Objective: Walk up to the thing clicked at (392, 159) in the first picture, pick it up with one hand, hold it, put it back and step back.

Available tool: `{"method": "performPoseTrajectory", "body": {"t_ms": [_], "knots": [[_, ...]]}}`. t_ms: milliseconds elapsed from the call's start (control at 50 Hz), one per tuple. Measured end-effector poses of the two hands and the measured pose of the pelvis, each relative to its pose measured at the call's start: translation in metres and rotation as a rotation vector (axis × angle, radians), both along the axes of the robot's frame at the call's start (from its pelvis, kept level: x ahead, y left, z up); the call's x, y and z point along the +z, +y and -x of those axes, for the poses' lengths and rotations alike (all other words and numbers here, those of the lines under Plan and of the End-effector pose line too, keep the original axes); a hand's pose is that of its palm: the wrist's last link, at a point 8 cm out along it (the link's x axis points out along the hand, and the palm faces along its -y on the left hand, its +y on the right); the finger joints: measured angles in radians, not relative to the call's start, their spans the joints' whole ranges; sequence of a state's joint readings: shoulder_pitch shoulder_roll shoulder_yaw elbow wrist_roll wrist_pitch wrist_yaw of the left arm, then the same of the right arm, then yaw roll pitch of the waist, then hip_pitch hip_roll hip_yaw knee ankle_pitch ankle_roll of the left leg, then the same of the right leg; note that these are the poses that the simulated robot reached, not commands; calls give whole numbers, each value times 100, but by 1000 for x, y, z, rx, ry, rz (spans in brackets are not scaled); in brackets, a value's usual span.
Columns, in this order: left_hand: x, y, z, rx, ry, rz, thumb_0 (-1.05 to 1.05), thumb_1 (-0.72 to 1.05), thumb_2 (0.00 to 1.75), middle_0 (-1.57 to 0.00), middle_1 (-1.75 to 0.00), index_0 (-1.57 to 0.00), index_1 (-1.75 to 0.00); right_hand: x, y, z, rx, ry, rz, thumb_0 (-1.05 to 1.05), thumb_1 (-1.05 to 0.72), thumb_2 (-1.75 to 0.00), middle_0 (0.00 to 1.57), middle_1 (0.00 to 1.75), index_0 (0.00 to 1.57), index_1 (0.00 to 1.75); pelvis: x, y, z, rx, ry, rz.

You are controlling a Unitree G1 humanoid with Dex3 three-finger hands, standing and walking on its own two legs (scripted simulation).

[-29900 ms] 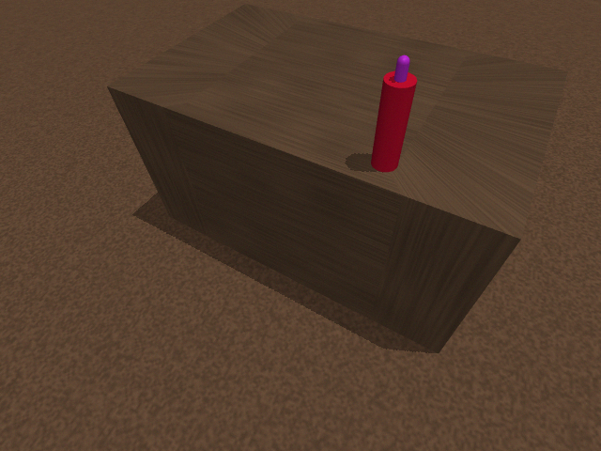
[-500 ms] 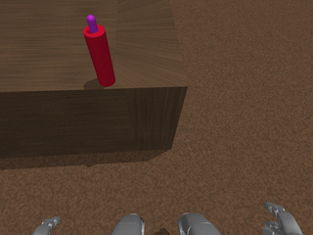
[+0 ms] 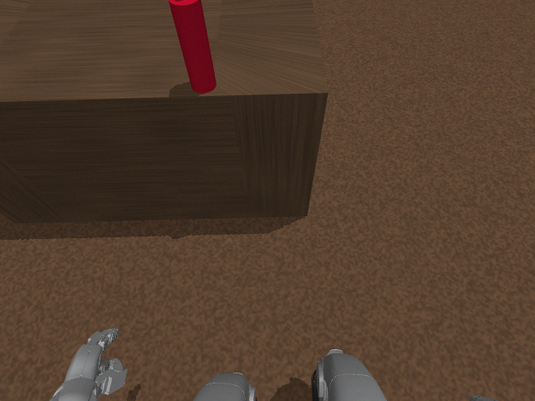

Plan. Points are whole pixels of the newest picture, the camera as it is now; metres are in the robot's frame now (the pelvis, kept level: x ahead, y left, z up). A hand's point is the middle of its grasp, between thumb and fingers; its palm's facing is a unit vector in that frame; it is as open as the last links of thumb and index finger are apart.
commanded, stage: step back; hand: left
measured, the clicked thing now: (193, 36) +0.82 +0.21 +0.03
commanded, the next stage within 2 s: stand in 1.54 s
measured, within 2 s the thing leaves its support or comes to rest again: neither
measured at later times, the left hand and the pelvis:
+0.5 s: hand out of the picture -0.08 +0.24 -0.13, palm faces -0.02 -0.90 -0.43, open 7.3 cm; pelvis -0.17 -0.03 +0.01, yaw +0 degrees
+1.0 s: hand out of the picture -0.19 +0.24 -0.14, palm faces +0.04 -0.93 -0.36, open 7.3 cm; pelvis -0.23 -0.02 +0.01, yaw +1 degrees
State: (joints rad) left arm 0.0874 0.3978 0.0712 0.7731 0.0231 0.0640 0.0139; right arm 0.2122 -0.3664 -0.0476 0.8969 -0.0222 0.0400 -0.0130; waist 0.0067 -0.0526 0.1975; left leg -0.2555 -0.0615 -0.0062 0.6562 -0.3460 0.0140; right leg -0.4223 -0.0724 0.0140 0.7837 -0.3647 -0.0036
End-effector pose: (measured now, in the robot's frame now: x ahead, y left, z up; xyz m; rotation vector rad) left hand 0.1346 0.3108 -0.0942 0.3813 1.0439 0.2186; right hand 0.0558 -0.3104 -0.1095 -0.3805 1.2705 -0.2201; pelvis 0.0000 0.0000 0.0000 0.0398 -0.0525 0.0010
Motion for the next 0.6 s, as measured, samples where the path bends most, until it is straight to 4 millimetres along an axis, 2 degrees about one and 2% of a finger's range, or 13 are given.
{"method": "performPoseTrajectory", "body": {"t_ms": [80, 180, 300, 360, 420, 520, 600], "knots": [[1, -5, 24, 10, 21, 24, 0, 91, 90, -21, -30, -21, -30, 13, 3, 20, 5, -31, -2, 0, -90, -90, 20, 30, 20, 30, 9, -3, 25, -1, 5, 41], [-1, -14, 67, 0, 50, 34, 0, 91, 90, -21, -30, -21, -30, 23, -9, 31, 17, -103, 21, 0, -90, -90, 20, 30, 20, 30, 11, -12, 58, -33, 17, 57], [-10, -31, 136, -15, 115, 3, 0, 91, 90, -21, -30, -21, -30, 12, -38, 48, 15, -196, 18, 0, -90, -90, 20, 30, 20, 30, -2, -29, 107, -68, 10, 74], [-5, -38, 174, -2, 144, 5, 0, 91, 90, -21, -30, -21, -30, 12, -42, 69, -8, -191, 11, 0, -90, -90, 20, 30, 20, 30, 2, -33, 126, -67, 8, 42], [2, -38, 202, 23, 150, -5, 0, 91, 90, -21, -30, -21, -30, 11, -43, 94, -2, -165, 2, 0, -90, -90, 20, 30, 20, 30, 7, -33, 144, -48, 11, 23], [6, -26, 230, 43, 97, -29, 0, 90, 90, -21, -30, -21, -30, 3, -36, 143, 34, -74, -2, 0, -90, -90, 20, 30, 20, 30, 5, -30, 176, 5, 15, 28], [-2, -9, 253, 70, 59, -22, 0, 90, 90, -21, -30, -21, -30, -2, -24, 178, 52, -18, 0, 0, -90, -90, 20, 30, 20, 30, -1, -22, 200, 47, 8, 20]]}}
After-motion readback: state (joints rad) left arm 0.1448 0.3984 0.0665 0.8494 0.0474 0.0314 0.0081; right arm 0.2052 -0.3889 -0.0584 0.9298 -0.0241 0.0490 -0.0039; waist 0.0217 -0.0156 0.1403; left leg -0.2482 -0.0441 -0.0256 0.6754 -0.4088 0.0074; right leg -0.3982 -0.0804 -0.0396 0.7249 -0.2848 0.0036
